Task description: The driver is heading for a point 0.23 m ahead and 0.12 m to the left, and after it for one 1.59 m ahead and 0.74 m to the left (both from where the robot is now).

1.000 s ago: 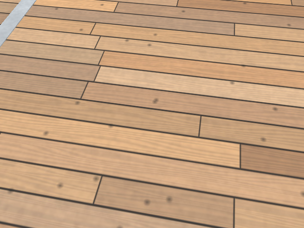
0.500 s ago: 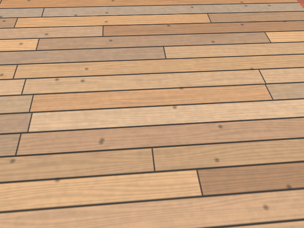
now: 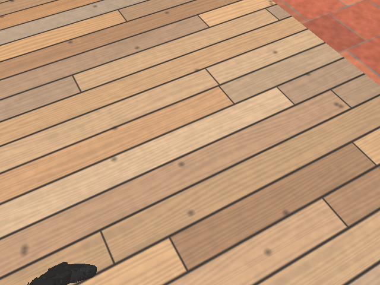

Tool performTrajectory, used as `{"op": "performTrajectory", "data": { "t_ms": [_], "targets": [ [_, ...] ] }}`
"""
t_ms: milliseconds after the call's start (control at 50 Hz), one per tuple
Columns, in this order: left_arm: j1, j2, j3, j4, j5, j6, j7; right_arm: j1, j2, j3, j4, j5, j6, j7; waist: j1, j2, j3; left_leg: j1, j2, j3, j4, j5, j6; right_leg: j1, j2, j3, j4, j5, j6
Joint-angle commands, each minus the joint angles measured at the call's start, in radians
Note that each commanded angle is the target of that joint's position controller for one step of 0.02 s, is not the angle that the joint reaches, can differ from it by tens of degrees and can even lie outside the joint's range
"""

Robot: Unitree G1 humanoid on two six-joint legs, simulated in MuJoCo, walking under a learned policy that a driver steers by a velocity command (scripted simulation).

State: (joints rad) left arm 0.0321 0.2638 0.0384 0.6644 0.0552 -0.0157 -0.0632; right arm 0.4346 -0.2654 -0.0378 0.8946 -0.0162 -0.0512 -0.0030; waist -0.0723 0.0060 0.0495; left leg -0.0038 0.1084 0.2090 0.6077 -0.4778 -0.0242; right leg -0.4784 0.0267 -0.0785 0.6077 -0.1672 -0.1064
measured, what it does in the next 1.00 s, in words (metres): walks ahead, turning left: left foot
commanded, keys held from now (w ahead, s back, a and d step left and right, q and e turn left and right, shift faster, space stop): w+q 0.54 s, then q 0.46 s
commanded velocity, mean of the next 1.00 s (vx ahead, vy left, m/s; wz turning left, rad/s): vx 0.36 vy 0.00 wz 0.39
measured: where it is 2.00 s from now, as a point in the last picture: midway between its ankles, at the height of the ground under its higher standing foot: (192, 274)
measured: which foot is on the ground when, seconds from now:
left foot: up 0.00-0.52, down 0.54-1.00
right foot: down 0.00-0.56, up 0.58-1.00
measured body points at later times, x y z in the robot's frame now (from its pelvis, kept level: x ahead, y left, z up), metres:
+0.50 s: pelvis +0.26 -0.01 +0.01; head +0.29 +0.00 +0.46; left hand +0.18 +0.23 -0.13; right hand +0.46 -0.21 -0.11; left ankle +0.38 +0.08 -0.70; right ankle +0.09 -0.08 -0.72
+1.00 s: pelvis +0.46 +0.03 +0.02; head +0.49 +0.05 +0.47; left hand +0.49 +0.33 -0.09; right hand +0.63 -0.22 -0.10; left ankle +0.38 +0.06 -0.72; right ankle +0.60 -0.05 -0.68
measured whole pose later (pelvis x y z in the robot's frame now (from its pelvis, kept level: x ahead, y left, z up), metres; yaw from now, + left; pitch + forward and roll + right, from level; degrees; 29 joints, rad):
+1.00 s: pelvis +0.46 +0.03 +0.02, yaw +30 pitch +1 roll +1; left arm 0.11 0.27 0.01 0.74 0.01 0.00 0.02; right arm 0.32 -0.29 -0.07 0.83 -0.02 0.02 -0.02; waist -0.06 -0.03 0.06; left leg -0.15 -0.18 -0.18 0.45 -0.29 0.11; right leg -0.54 -0.01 0.06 0.77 -0.24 0.04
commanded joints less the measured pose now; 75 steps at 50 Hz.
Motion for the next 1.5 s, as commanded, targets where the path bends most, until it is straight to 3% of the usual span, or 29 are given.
{"op": "performTrajectory", "data": {
  "t_ms": [20,40,60,100,160,260,420,500,540,560,580,600,620,660,720,800,960,1040,1060,1080,1100,1120,1140,1160,1180,1240,1380,1460,1500],
  "targets": [
    [0.439,0.262,0.079,0.041,-0.026,-0.012,0.046,0.005,-0.115,-0.017,-0.109,0.004,-0.014,0.010,0.212,-0.180,-0.402,-0.644,-0.087,-0.165,0.714,-0.041,0.055,0.813,-0.455,0.822,-0.329,-0.140,-0.202],
    [0.371,0.234,0.071,0.061,-0.031,-0.012,0.055,-0.083,-0.138,-0.028,-0.124,0.011,-0.011,0.010,0.183,-0.087,-0.244,-0.694,-0.041,-0.230,0.744,0.062,0.070,0.702,-0.405,0.611,-0.306,-0.007,-0.171],
    [0.318,0.173,0.054,0.069,-0.027,-0.021,0.058,-0.094,-0.102,-0.014,-0.119,0.021,-0.020,0.015,0.142,-0.061,-0.133,-0.654,-0.017,-0.241,0.679,0.135,0.075,0.542,-0.360,0.460,-0.321,0.134,-0.140],
    [0.239,0.100,0.028,0.079,-0.034,-0.042,0.057,-0.030,-0.085,-0.015,-0.070,0.001,0.003,0.023,0.063,-0.071,-0.061,-0.544,0.010,-0.252,0.563,0.185,0.071,0.382,-0.265,0.270,-0.379,0.215,-0.060],
    [0.253,0.082,0.021,0.108,-0.040,-0.072,0.058,0.001,-0.065,-0.023,-0.032,-0.003,0.033,0.038,0.039,-0.082,-0.043,-0.528,-0.020,-0.262,0.541,0.251,0.064,0.351,-0.230,0.156,-0.431,0.308,-0.023],
    [0.325,0.066,0.017,0.157,-0.040,-0.084,0.065,-0.161,-0.044,-0.026,-0.060,-0.002,0.039,0.046,0.072,-0.079,0.030,-0.699,-0.033,-0.259,0.439,0.414,0.058,0.408,-0.215,0.042,-0.486,0.328,0.015],
    [0.427,0.070,0.005,0.245,-0.037,-0.079,0.095,-0.388,0.000,0.008,-0.142,-0.014,0.027,0.064,0.115,-0.058,0.073,-0.673,-0.080,-0.091,0.076,0.466,0.103,0.574,-0.243,-0.095,-0.427,0.658,0.026],
    [0.396,0.138,0.017,0.259,-0.029,-0.060,0.117,-0.237,-0.043,-0.009,-0.114,-0.015,0.032,0.050,0.027,-0.115,-0.040,-0.435,-0.193,-0.025,0.034,0.279,0.193,0.626,-0.272,-0.144,-0.123,1.160,0.044],
    [0.337,0.165,0.025,0.234,-0.029,-0.049,0.109,0.007,-0.112,-0.046,-0.045,-0.027,0.018,0.035,-0.099,-0.076,-0.164,-0.107,-0.201,-0.114,-0.104,0.250,0.271,0.459,-0.253,-0.151,0.290,0.912,0.035],
    [0.342,0.099,0.011,0.197,-0.028,-0.059,0.098,0.061,-0.203,-0.074,-0.034,-0.029,0.018,0.019,-0.089,0.087,-0.228,0.097,0.036,-0.406,-0.123,0.328,0.342,0.218,-0.148,-0.155,0.629,0.195,0.051],
    [0.360,0.064,0.010,0.129,-0.048,-0.063,0.083,-0.007,-0.277,-0.092,-0.064,-0.012,0.027,0.017,-0.006,0.222,-0.280,0.290,0.251,-0.952,-0.230,0.578,0.530,-0.170,0.073,-0.001,0.939,-0.418,0.096],
    [0.286,0.095,0.009,0.126,-0.033,-0.073,0.082,-0.032,-0.244,-0.091,-0.063,0.023,0.028,0.012,-0.024,0.034,-0.207,0.213,0.238,-0.817,-0.260,0.700,0.509,-0.238,-0.021,0.144,0.912,-0.307,0.089],
    [0.261,0.093,0.006,0.109,-0.048,-0.082,0.081,-0.083,-0.194,-0.078,-0.070,0.022,0.026,0.006,0.011,0.001,-0.109,0.087,0.213,-0.696,-0.270,0.832,0.467,-0.222,-0.054,0.132,0.843,-0.232,0.094],
    [0.275,0.093,0.010,0.122,-0.029,-0.062,0.085,-0.165,-0.119,-0.057,-0.083,0.023,0.022,0.003,0.087,-0.085,-0.024,-0.113,0.102,-0.515,-0.299,0.970,0.370,-0.118,-0.097,0.123,0.687,-0.204,0.120],
    [0.298,0.061,0.005,0.111,-0.015,-0.008,0.081,-0.168,-0.141,-0.055,-0.083,0.016,0.006,0.009,0.120,-0.028,-0.064,-0.191,0.016,-0.408,-0.288,1.148,0.321,-0.034,-0.082,0.094,0.550,-0.165,0.156],
    [0.210,0.064,0.002,0.066,-0.024,0.008,0.082,-0.119,-0.162,-0.060,-0.084,0.015,0.020,0.002,0.084,0.039,-0.108,-0.149,-0.035,-0.391,-0.241,1.194,0.252,-0.075,-0.069,0.077,0.394,-0.061,0.174],
    [0.050,0.108,-0.004,0.001,-0.041,0.008,0.092,-0.063,-0.179,-0.071,-0.108,-0.003,0.063,-0.018,0.014,0.085,-0.085,-0.021,0.009,-0.565,-0.148,1.066,0.231,-0.116,-0.033,0.131,0.187,-0.074,0.146],
    [0.151,0.132,-0.001,0.019,-0.048,-0.013,0.102,-0.158,-0.194,-0.076,-0.146,-0.001,0.069,-0.017,0.081,0.103,-0.069,-0.093,-0.032,-0.651,-0.068,0.929,0.178,0.112,0.004,0.150,-0.076,-0.079,0.101],
    [0.222,0.142,0.002,0.033,-0.037,-0.025,0.109,-0.206,-0.188,-0.073,-0.163,0.015,0.064,-0.015,0.131,0.080,-0.083,-0.170,-0.081,-0.638,0.008,0.852,0.133,0.272,-0.023,0.169,-0.224,0.070,0.082],
    [0.281,0.224,0.019,0.030,-0.026,-0.031,0.122,-0.165,-0.120,-0.054,-0.192,0.030,0.056,-0.013,0.119,-0.106,-0.184,-0.266,-0.160,-0.518,0.234,0.523,0.078,0.469,-0.272,0.368,-0.245,0.343,0.019],
    [0.234,0.270,0.024,0.008,-0.044,-0.009,0.117,-0.038,-0.106,-0.057,-0.188,0.026,0.068,-0.020,0.049,-0.279,-0.227,-0.445,-0.352,-0.342,0.406,-0.245,0.055,0.527,-0.484,0.639,-0.256,0.693,-0.140],
    [0.293,0.196,0.008,0.019,-0.061,0.007,0.108,-0.001,-0.171,-0.073,-0.142,-0.032,0.080,-0.024,0.049,-0.099,-0.192,-0.455,-0.268,-0.345,0.553,-0.253,0.043,0.499,-0.461,0.555,-0.169,0.878,-0.153],
    [0.244,0.193,0.015,0.009,-0.054,0.016,0.116,-0.018,-0.149,-0.068,-0.147,-0.017,0.089,-0.020,0.040,-0.184,-0.214,-0.496,-0.245,-0.306,0.634,-0.184,0.031,0.467,-0.475,0.561,-0.209,0.641,-0.195],
    [0.177,0.136,0.001,-0.012,-0.049,0.025,0.115,-0.094,-0.178,-0.072,-0.146,-0.016,0.103,-0.014,0.051,-0.100,-0.128,-0.493,-0.196,-0.309,0.635,-0.082,0.015,0.359,-0.381,0.448,-0.284,0.389,-0.150],
    [0.126,0.123,-0.004,-0.021,-0.041,0.028,0.117,-0.144,-0.180,-0.075,-0.161,-0.008,0.115,0.002,0.044,-0.138,-0.079,-0.481,-0.185,-0.300,0.613,-0.009,0.002,0.298,-0.299,0.349,-0.313,0.256,-0.103],
    [0.136,0.136,0.004,-0.012,-0.027,0.023,0.113,-0.145,-0.148,-0.064,-0.169,0.012,0.125,0.027,0.047,-0.155,-0.075,-0.458,-0.194,-0.263,0.589,0.061,-0.023,0.283,-0.239,0.203,-0.316,0.301,-0.087],
    [0.194,0.166,0.025,0.014,-0.024,0.019,0.095,-0.237,-0.100,-0.035,-0.218,0.003,0.133,0.043,0.087,-0.164,-0.085,-0.398,-0.135,-0.224,0.308,0.041,-0.004,0.298,-0.297,0.157,-0.325,0.130,-0.114],
    [0.198,0.193,0.036,0.032,-0.024,0.030,0.077,-0.224,-0.094,-0.021,-0.217,0.009,0.122,0.035,0.088,-0.188,-0.099,-0.263,-0.152,-0.175,0.089,0.032,0.035,0.269,-0.303,0.150,-0.270,0.164,-0.104],
    [0.197,0.193,0.037,0.045,-0.039,0.042,0.072,-0.163,-0.084,-0.014,-0.191,0.001,0.105,0.028,0.048,-0.147,-0.096,-0.121,-0.161,-0.163,-0.175,0.198,0.063,0.209,-0.280,0.112,-0.186,0.199,-0.048]
  ]
}}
